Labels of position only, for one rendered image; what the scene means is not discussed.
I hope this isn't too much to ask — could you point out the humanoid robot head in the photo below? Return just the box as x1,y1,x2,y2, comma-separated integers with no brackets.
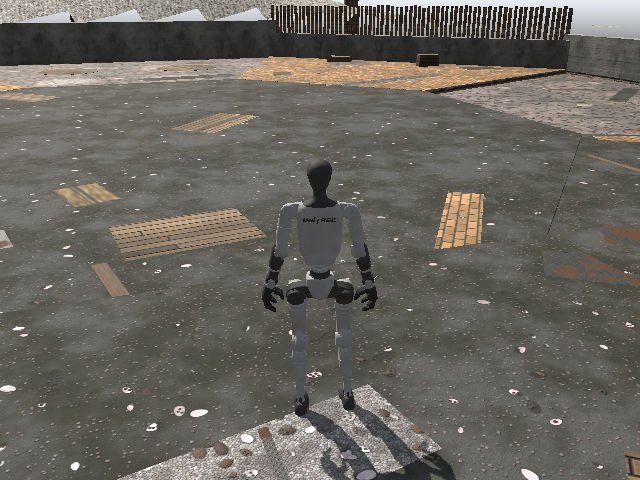
302,159,337,208

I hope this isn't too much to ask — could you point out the robot right upper arm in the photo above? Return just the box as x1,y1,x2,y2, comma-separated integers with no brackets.
340,202,366,258

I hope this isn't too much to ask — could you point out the left robot forearm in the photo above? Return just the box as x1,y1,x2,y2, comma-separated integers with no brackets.
264,243,284,289

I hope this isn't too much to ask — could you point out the right robot thigh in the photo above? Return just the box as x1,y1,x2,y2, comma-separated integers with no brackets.
334,279,354,349

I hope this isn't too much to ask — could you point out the robot left hand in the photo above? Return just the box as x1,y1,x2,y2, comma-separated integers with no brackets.
262,284,284,312

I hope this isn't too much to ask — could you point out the robot left upper arm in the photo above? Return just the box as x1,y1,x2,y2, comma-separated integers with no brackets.
274,202,299,258

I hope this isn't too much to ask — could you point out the right robot forearm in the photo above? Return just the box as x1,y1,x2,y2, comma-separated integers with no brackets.
356,243,375,289

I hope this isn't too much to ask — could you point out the robot right hand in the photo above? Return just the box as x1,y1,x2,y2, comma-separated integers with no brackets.
354,286,378,311

